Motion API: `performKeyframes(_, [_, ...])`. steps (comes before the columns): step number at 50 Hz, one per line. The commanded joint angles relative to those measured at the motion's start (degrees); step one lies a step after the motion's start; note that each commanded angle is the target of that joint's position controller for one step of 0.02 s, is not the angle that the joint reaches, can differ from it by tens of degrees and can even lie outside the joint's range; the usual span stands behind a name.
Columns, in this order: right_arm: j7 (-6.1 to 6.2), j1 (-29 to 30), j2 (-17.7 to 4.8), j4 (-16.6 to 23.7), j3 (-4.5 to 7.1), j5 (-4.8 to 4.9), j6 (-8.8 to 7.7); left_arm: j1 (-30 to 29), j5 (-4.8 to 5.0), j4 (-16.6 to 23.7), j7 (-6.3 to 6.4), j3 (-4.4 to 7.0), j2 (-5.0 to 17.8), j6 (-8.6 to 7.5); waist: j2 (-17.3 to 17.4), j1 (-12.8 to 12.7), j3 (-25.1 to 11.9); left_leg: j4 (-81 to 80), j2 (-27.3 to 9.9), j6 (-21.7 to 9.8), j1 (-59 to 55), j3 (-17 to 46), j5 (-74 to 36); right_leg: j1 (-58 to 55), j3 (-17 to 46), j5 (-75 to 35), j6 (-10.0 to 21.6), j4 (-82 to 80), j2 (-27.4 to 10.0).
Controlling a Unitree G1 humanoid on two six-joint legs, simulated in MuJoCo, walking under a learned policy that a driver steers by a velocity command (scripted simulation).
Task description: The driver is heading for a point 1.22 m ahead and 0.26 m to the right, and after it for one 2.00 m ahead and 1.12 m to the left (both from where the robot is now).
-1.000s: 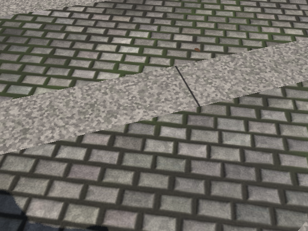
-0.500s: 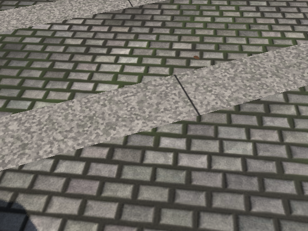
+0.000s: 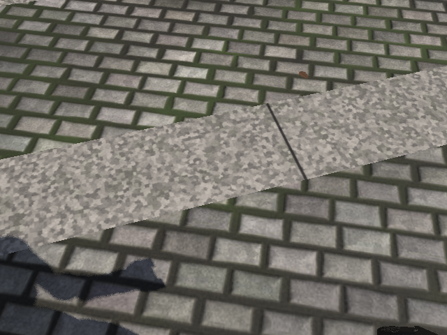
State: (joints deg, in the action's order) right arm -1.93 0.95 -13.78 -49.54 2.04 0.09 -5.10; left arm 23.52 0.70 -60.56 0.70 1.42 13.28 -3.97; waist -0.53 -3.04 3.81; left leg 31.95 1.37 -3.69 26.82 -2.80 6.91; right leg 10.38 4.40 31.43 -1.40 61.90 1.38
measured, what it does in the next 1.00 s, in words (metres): walks ahead: right foot, then right foot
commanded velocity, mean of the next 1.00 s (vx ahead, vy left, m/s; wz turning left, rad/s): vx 0.14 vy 0.00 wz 0.00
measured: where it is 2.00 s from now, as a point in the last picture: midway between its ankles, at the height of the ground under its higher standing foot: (261, 247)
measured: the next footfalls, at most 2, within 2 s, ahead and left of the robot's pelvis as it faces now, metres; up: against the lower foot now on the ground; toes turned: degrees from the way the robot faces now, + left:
right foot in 0.28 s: +0.16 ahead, -0.13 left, +0.00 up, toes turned +0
right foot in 0.92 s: +0.23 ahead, -0.14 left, +0.00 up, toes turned -3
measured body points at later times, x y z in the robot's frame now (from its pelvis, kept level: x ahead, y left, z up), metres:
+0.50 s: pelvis +0.11 -0.01 +0.02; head +0.12 -0.02 +0.47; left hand +0.18 +0.25 -0.12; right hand +0.18 -0.26 -0.13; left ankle +0.11 +0.09 -0.72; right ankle +0.12 -0.13 -0.72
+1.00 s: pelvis +0.21 -0.05 +0.01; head +0.22 -0.07 +0.46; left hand +0.25 +0.21 -0.12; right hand +0.23 -0.32 -0.14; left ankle +0.12 +0.08 -0.67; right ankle +0.19 -0.14 -0.72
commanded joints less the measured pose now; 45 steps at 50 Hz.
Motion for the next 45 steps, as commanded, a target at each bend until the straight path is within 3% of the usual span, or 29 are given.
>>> performKeyframes(1, [0.18,-6.75,-5.39,-0.49,0.84,0.18,-0.04,0.53,0.55,3.29,0.77,1.47,5.97,-0.62,1.28,4.01,-10.39,-12.89,-18.11,-12.54,-22.9,18.13,-31.49,20.4,0.06,-2.76,-0.46,12.67,-4.63])
performKeyframes(2, [0.13,-5.0,-4.36,-0.89,0.47,-0.4,-0.45,0.82,-0.1,3.5,1.33,1.85,5.37,0.25,1.82,2.07,-9.15,-14.35,-16.08,-11.35,-16.86,14.24,-31.66,16.02,0.29,-4.95,-0.34,8.57,-6.35])
performKeyframes(4, [-0.04,-4.27,-3.66,-2.39,0.04,-1.77,-0.77,2.53,-0.5,3.44,1.78,1.6,2.39,1.67,3.7,-0.2,-8.51,-16.49,-13.96,-11.19,-8.95,9.99,-32.58,8.51,-0.31,-7.28,-0.39,1.33,-6.73])
performKeyframes(6, [0.43,-3.43,-4.9,-3.27,0.08,-2.33,-0.83,1.11,-0.72,4.47,2.32,1.3,1.35,2.47,5.46,-1.21,-8.36,-17.15,-12.84,-11.49,-5.99,7.3,-32.91,5.65,-1.34,-8.44,-0.88,-9.43,-6.48])
performKeyframes(8, [1.21,-4.01,-6.84,-3.81,0.5,-1.83,-0.13,-2.38,-1.07,5.49,2.43,1.26,2.34,3.33,5.84,-0.1,-9.87,-17.85,-12.69,-11.11,-6.41,7.48,-23.47,3.28,-1.89,-13.27,-0.97,-17.37,-6.21])
performKeyframes(10, [1.76,-4.85,-7.92,-4.38,0.63,-1.17,0.89,-4.68,-0.89,5.86,2.28,1.74,4.1,4.42,5.45,0.61,-9.49,-19.78,-12.67,-10.09,-5.14,9.01,-5.66,0.65,-2.46,-18.5,-0.72,-21.99,-5.58])
performKeyframes(13, [2.13,-5.29,-5.74,-5.28,-0.3,-0.25,1.88,-7.41,-1.89,6.09,2.11,2.08,4.58,4.88,4.29,0.08,-4.34,-20.04,-9.81,-5.77,-0.8,9.9,17.32,-3.74,-3.44,-22.24,1.08,-31.58,-4.63])
performKeyframes(15, [2.12,-9.37,-4.24,-6.73,-0.93,-0.68,2.01,-8.5,-2.22,7.13,2.39,2.22,7.08,4.45,-0.09,1.77,-1.59,-15.67,-6.07,-1.17,-0.8,8.39,20.12,-4.3,1.41,-28.39,3.16,-38.65,-9.42])
performKeyframes(16, [2.43,-13.82,-4.13,-7.08,-0.62,-0.62,2.43,-10.35,-1.16,6.04,2.31,3.19,10.98,4.19,-8.42,6.02,-1.13,-15.16,-2.13,0.16,-4.43,4.14,16.23,1.33,1.61,-20.57,4.88,-38.85,-8.88])
performKeyframes(17, [2.94,-12.45,-5.0,-7.53,-0.57,-1.06,2.9,-11.04,-0.91,5.84,1.85,2.76,7.45,3.73,-7.55,4.34,-0.89,-12.71,-1.56,1.26,-9.99,2.68,12.28,5.72,0.92,-14.34,4.39,-40.77,-7.12])
performKeyframes(18, [3.2,-11.95,-5.45,-7.45,-0.4,-0.83,3.27,-11.31,-1.31,5.4,1.64,2.22,5.38,3.27,-6.55,4.3,-1.26,-11.68,-1.74,1.15,-11.9,2.64,10.0,6.54,0.43,-13.98,3.32,-41.46,-6.56])
performKeyframes(23, [3.4,-12.19,-5.06,-8.66,-0.47,-0.45,3.55,-11.08,-0.72,3.94,1.49,2.27,5.48,2.1,-2.45,3.6,-5.45,-9.71,-2.82,0.42,-14.57,3.06,-0.9,0.34,-1.12,-30.62,2.54,-37.79,-5.48])
performKeyframes(31, [3.53,-12.24,-4.96,-10.27,-0.29,-0.01,4.48,-10.98,-0.6,2.12,1.6,2.2,5.36,2.76,0.38,3.33,-5.93,-8.01,-3.19,0.84,-17.65,3.03,-8.18,-0.86,-2.1,-35.77,3.02,-36.7,-4.73])
performKeyframes(32, [3.55,-13.44,-4.47,-11.1,-0.36,0.02,4.62,-9.81,-0.56,1.28,1.59,2.12,4.79,2.91,0.44,3.32,-7.11,-8.05,-2.6,0.73,-18.28,2.34,-3.03,-1.47,-2.91,-30.49,3.11,-36.82,-4.03])
performKeyframes(34, [3.58,-13.83,-5.44,-11.62,0.16,0.68,4.92,-9.42,0.06,0.72,1.59,2.49,5.18,3.25,1.08,3.47,-4.27,-7.53,-1.74,-0.84,-15.55,2.24,16.06,1.78,-4.5,-11.49,4.37,-34.98,-2.02])
performKeyframes(35, [3.61,-13.79,-5.99,-11.47,0.39,0.9,4.82,-9.82,0.17,1.03,1.6,2.45,4.87,3.1,2.05,3.67,-1.11,-8.69,-2.84,-2.06,-13.26,4.26,25.32,5.34,-4.34,-2.83,5.05,-34.37,-1.75])
performKeyframes(37, [3.62,-16.53,-7.34,-11.63,0.84,1.56,3.54,-11.93,0.45,2.44,1.39,2.09,3.69,1.59,4.88,5.12,4.06,-12.86,-8.23,-5.55,-13.78,12.56,34.31,13.93,-4.56,0.97,5.66,-30.26,-1.48])
performKeyframes(39, [3.37,-20.64,-10.82,-12.74,1.97,1.84,1.9,-14.83,0.56,4.38,0.5,1.59,1.69,-0.54,10.47,6.09,5.27,-18.76,-18.36,-11.15,-19.4,27.1,33.75,21.57,-7.24,-6.17,5.52,-20.89,-1.07])
performKeyframes(40, [3.26,-20.9,-10.66,-12.67,2.07,1.59,1.16,-16.6,0.58,5.24,0.01,1.63,2.04,-1.29,9.96,6.2,5.74,-19.18,-21.02,-12.62,-20.18,30.57,28.47,23.62,-5.93,-5.85,5.97,-18.64,-2.26])
performKeyframes(41, [3.08,-20.64,-10.05,-12.36,2.01,1.25,0.53,-17.12,0.71,5.62,-0.48,1.76,2.39,-1.81,9.25,5.85,4.99,-18.45,-21.96,-12.82,-21.98,30.69,22.32,24.99,-4.83,-3.81,6.39,-16.99,-3.3])
performKeyframes(43, [2.63,-18.16,-9.74,-11.16,2.09,1.77,0.23,-15.55,1.16,5.14,-1.27,1.9,2.69,-2.37,7.75,3.98,2.89,-16.86,-20.5,-10.41,-22.16,24.83,14.43,20.91,-5.27,-4.26,7.11,-22.59,-4.39])
performKeyframes(45, [2.38,-12.38,-10.06,-9.12,2.17,2.29,1.03,-6.56,1.24,1.04,-1.24,2.9,3.41,-2.14,6.33,-1.23,0.22,-13.23,-13.44,-5.59,-9.71,13.91,9.77,-1.39,-9.05,-16.9,6.82,-34.01,-0.75])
